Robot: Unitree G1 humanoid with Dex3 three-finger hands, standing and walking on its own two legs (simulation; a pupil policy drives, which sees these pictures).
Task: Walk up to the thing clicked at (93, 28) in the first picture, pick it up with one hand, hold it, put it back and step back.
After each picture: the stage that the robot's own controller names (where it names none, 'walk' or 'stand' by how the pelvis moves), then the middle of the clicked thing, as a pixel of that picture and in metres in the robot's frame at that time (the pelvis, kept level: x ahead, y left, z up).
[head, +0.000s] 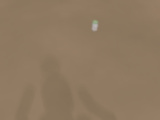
stand; (94, 25) +1.72 -0.17 -0.72
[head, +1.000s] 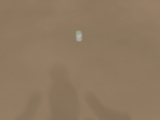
walk; (78, 35) +1.61 +0.17 -0.70
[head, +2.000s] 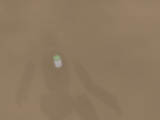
walk; (57, 61) +1.05 +0.31 -0.72
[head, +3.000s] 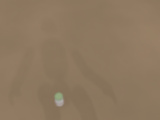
walk; (59, 99) +0.63 +0.19 -0.70
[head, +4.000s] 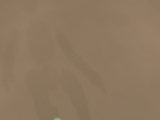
walk; out of the picture +0.37 +0.14 -0.70
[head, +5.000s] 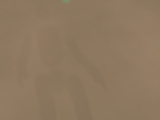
stand; out of the picture +0.28 +0.16 -0.72
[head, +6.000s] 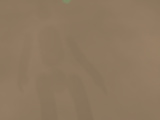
stand; out of the picture +0.30 +0.16 -0.73
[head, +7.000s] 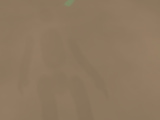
stand; out of the picture +0.30 +0.16 -0.73
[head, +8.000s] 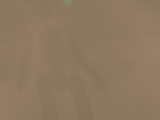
stand; out of the picture +0.28 +0.16 -0.73
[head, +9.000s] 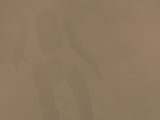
go down; out of the picture +0.31 +0.15 -0.70
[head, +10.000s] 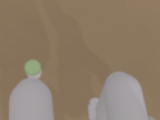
go down; (33, 70) +0.40 +0.15 -0.29
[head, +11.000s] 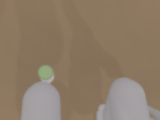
approach; (46, 74) +0.39 +0.14 -0.32
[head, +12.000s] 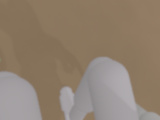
close in; out of the picture +0.40 +0.18 -0.23
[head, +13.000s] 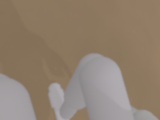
close; out of the picture +0.40 +0.19 -0.23
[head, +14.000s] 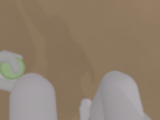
lift; (10, 71) +0.34 +0.22 -0.13
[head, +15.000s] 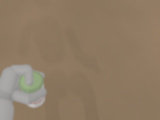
lift; (33, 90) +0.31 +0.16 +0.02
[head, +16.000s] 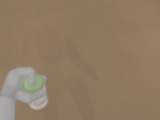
hold; (36, 92) +0.32 +0.16 +0.00
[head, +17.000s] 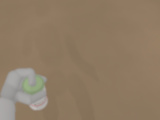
hold; (36, 93) +0.31 +0.17 +0.00
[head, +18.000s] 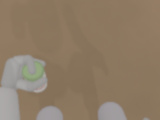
crouch; (35, 77) +0.36 +0.15 -0.07
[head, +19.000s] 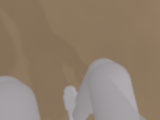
lower; out of the picture +0.42 +0.20 -0.21
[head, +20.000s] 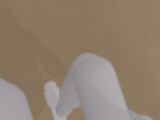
lower; out of the picture +0.44 +0.22 -0.24
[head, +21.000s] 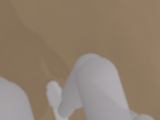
lower; out of the picture +0.43 +0.22 -0.24
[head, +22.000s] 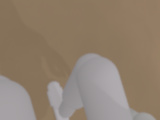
lower; out of the picture +0.43 +0.21 -0.23
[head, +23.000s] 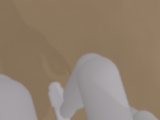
lower; out of the picture +0.42 +0.20 -0.23
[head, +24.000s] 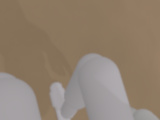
open; out of the picture +0.40 +0.19 -0.24
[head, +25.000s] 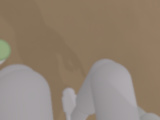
stand; out of the picture +0.40 +0.18 -0.23
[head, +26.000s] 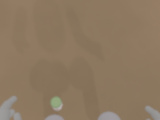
stand; (56, 103) +0.36 +0.13 -0.55
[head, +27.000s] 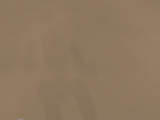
stand; out of the picture +0.33 +0.13 -0.66
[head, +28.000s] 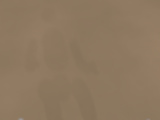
stand; out of the picture +0.33 +0.13 -0.66
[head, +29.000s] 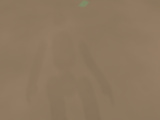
stand; out of the picture +0.35 +0.13 -0.72
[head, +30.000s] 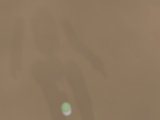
walk; (66, 109) +0.41 +0.12 -0.69
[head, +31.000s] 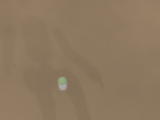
walk; (62, 83) +0.62 +0.13 -0.69
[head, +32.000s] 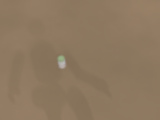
stand; (61, 62) +0.94 +0.22 -0.70
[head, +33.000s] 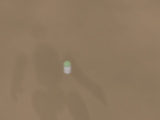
stand; (67, 67) +0.96 +0.14 -0.72
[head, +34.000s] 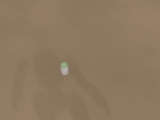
stand; (64, 68) +0.97 +0.18 -0.73
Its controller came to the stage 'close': yes
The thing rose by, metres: 0.72
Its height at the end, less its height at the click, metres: +0.00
